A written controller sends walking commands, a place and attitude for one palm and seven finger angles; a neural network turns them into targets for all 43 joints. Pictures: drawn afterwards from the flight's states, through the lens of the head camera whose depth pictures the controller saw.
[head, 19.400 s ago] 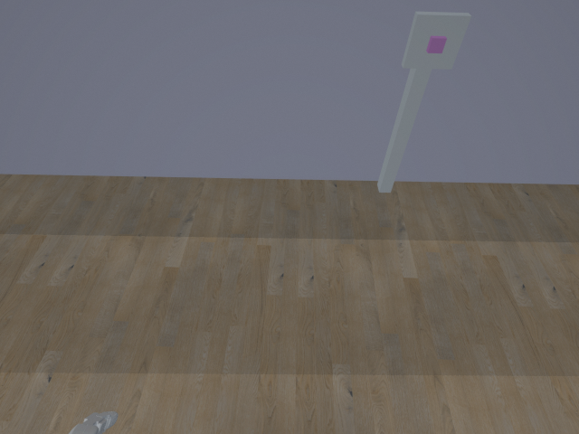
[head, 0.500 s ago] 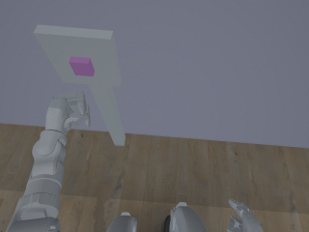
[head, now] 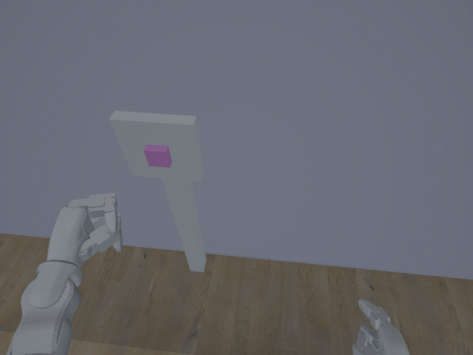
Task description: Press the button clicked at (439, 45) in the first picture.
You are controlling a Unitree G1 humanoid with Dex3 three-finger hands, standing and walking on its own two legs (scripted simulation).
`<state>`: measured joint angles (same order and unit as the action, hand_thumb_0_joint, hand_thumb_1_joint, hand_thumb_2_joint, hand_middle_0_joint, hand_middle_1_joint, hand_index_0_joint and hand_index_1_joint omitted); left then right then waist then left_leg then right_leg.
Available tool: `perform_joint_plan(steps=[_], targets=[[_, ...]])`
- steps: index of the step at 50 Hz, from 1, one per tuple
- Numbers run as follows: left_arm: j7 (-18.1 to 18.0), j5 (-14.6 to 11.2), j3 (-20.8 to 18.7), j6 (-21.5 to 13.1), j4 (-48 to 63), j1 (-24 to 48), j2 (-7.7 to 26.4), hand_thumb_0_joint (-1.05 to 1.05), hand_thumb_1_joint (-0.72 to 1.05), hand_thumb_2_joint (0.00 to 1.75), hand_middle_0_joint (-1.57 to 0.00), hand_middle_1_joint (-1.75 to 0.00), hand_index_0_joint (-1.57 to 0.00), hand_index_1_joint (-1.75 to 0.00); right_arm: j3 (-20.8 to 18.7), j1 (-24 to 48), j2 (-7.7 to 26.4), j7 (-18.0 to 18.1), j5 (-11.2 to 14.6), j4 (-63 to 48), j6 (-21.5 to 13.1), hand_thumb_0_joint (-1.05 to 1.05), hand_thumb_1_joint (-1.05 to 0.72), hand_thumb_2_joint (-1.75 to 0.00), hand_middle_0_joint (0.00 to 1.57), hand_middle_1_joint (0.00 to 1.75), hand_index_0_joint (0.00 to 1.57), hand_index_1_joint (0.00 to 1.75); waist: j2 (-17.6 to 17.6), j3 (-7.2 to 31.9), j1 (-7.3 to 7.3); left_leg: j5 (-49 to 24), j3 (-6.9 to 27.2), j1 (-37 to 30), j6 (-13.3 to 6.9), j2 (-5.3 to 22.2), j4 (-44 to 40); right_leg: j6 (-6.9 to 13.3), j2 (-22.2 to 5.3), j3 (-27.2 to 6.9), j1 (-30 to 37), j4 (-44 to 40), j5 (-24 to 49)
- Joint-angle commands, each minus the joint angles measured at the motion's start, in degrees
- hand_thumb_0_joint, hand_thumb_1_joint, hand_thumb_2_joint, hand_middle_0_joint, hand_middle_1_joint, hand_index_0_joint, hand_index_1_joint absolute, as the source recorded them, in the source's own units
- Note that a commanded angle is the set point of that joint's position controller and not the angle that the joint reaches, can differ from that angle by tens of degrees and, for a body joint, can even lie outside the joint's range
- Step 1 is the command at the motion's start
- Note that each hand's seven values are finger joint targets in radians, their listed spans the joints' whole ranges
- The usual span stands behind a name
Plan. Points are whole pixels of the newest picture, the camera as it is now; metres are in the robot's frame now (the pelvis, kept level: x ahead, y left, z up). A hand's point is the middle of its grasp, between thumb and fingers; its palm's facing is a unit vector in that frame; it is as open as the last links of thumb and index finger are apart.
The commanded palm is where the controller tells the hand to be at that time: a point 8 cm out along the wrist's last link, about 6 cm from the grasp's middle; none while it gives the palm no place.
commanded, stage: draw the hand back to the body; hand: left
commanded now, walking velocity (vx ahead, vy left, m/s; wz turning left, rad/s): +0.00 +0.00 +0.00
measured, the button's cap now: (158, 155) +0.53 +0.20 +0.01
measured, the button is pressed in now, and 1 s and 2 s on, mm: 0 0 0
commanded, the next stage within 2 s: step back with the hand held close in 0.90 s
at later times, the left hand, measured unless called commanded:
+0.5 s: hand (46, 243) +0.22 +0.24 +0.17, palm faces +0.32 -0.86 -0.39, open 3.1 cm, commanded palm +0.17 +0.28 +0.19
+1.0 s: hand (15, 268) +0.18 +0.24 +0.19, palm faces +0.37 -0.83 -0.41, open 3.1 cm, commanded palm +0.14 +0.28 +0.21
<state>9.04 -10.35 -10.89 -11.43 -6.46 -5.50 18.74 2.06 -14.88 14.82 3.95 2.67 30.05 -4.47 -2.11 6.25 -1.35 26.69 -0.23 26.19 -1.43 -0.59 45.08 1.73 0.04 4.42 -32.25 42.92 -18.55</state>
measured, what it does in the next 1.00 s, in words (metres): stands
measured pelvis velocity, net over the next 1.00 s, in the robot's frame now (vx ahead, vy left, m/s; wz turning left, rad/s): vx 0.01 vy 0.01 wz -0.01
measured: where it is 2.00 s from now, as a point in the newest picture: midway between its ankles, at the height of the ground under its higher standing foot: outside the picture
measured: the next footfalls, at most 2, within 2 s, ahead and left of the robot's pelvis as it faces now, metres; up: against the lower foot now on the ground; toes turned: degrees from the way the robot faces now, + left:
none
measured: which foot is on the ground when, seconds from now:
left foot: down 0.00-1.00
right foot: down 0.00-1.00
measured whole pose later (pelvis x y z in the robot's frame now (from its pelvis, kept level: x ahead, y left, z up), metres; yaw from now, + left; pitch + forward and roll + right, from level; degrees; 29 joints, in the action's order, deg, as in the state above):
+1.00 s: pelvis +0.01 +0.01 +0.03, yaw -1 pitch -5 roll -1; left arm -5.5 -1.8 -15.4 -4.8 28.5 -31.0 19.5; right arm 2.2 -13.7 12.7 4.0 -0.5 35.9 -8.8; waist -3.4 0.0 3.8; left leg 18.5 -1.2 0.9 -1.7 -0.5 24.7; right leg 1.2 0.9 3.2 -7.5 23.6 -10.9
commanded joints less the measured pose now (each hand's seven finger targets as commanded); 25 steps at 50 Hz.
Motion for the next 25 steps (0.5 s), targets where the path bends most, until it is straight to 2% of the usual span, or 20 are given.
perform_joint_plan(steps=[1,3,5,9,10,13,16,21,24,25], targets=[[-10.32,4.31,-0.88,0.67,17.84,0.68,6.68,0.0,0.9,0.9,-1.3,-1.5,-1.3,-1.5,-2.42,4.76,5.24,1.51,-0.52,-7.8,-3.29,0.0,-0.9,-0.9,0.2,0.3,0.2,0.3,-0.86,4.14,1.47,-12.82,1.23,-1.62,-0.41,1.33,-13.1,0.03,-2.19,-4.09,17.14,-11.3,6.28],[-12.57,5.42,-2.24,1.3,22.54,1.0,8.63,0.0,0.9,0.9,-1.3,-1.5,-1.3,-1.5,-2.21,5.21,5.1,1.8,-0.77,-7.39,-3.4,0.0,-0.9,-0.9,0.2,0.3,0.2,0.3,-1.4,4.89,1.7,-14.53,1.43,-4.03,-0.26,1.44,-14.53,0.02,-2.17,-3.78,19.53,-12.19,8.29],[-13.98,6.14,-2.74,2.06,25.28,0.5,9.66,0.0,0.9,0.9,-1.3,-1.5,-1.3,-1.5,-2.01,5.79,5.19,2.1,-1.17,-6.74,-3.75,0.0,-0.9,-0.9,0.2,0.3,0.2,0.3,1.3,4.0,1.69,-16.68,1.45,-5.8,-0.61,1.54,-15.69,-0.04,-1.97,-3.64,21.58,-13.58,10.55],[-15.44,7.34,-2.7,2.97,30.96,-1.04,8.84,0.0,0.9,0.9,-1.3,-1.5,-1.3,-1.5,-1.61,6.35,4.53,2.3,-1.55,-5.99,-4.72,0.0,-0.9,-0.9,0.2,0.3,0.2,0.3,-2.56,3.77,2.44,-21.7,1.43,-11.43,0.07,1.49,-18.76,0.05,-1.86,-2.89,24.18,-15.16,14.18],[-15.59,7.43,-3.01,3.31,31.75,-2.33,9.3,0.0,0.9,0.9,-1.3,-1.5,-1.3,-1.5,-1.53,6.62,4.64,2.3,-1.76,-5.56,-4.98,0.0,-0.9,-0.9,0.2,0.3,0.2,0.3,-1.36,2.92,2.59,-22.82,1.49,-11.94,-0.02,1.61,-19.07,0.12,-1.66,-3.01,24.87,-15.93,15.1],[-15.75,7.63,-3.14,3.88,34.33,-6.43,8.11,0.0,0.9,0.9,-1.3,-1.5,-1.3,-1.5,-1.37,7.02,4.24,1.96,-1.95,-5.09,-5.56,0.0,-0.9,-0.9,0.2,0.3,0.2,0.3,-2.09,1.84,3.18,-27.3,1.49,-14.96,0.44,1.82,-20.75,0.02,-1.52,-2.54,26.49,-17.02,17.43],[-15.67,7.74,-4.34,4.22,36.75,-11.39,8.16,0.0,0.9,0.9,-1.3,-1.5,-1.3,-1.5,-1.41,7.4,4.21,1.46,-2.36,-4.63,-5.99,0.0,-0.9,-0.9,0.2,0.3,0.2,0.3,0.18,0.87,3.77,-31.59,1.35,-16.28,0.62,2.25,-21.79,-0.1,-1.35,-2.45,28.63,-18.01,20.2],[-15.36,7.77,-7.36,4.37,40.68,-17.08,8.97,0.0,0.9,0.9,-1.3,-1.5,-1.3,-1.5,-1.71,8.16,3.93,0.55,-2.75,-4.1,-6.01,0.0,-0.9,-0.9,0.2,0.3,0.2,0.3,-1.05,-0.86,4.54,-35.29,1.09,-17.54,1.05,2.48,-22.77,-0.14,-1.28,-2.76,30.31,-19.29,22.47],[-15.38,7.88,-9.11,3.86,44.4,-18.59,9.64,0.0,0.9,0.9,-1.3,-1.5,-1.3,-1.5,-1.91,8.23,3.74,0.2,-2.91,-4.18,-6.18,0.0,-0.9,-0.9,0.2,0.3,0.2,0.3,-2.44,0.3,4.85,-37.53,1.27,-19.02,1.54,2.69,-23.0,-0.2,-1.09,-2.73,31.04,-19.49,23.0],[-15.29,7.9,-9.55,3.93,44.88,-19.21,10.08,0.0,0.9,0.9,-1.3,-1.5,-1.3,-1.5,-1.91,8.55,3.76,0.21,-2.97,-4.15,-6.31,0.0,-0.9,-0.9,0.2,0.3,0.2,0.3,-1.88,-0.77,5.06,-37.28,1.4,-18.54,1.6,2.69,-23.12,-0.08,-0.89,-2.75,31.03,-19.77,22.71]])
